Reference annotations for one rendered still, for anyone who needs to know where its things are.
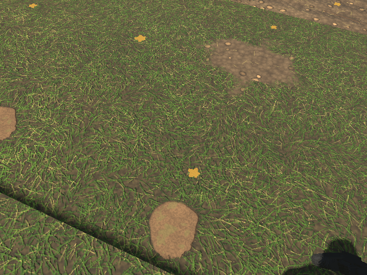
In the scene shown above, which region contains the right robot hand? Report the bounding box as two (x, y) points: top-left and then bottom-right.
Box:
(311, 251), (367, 275)

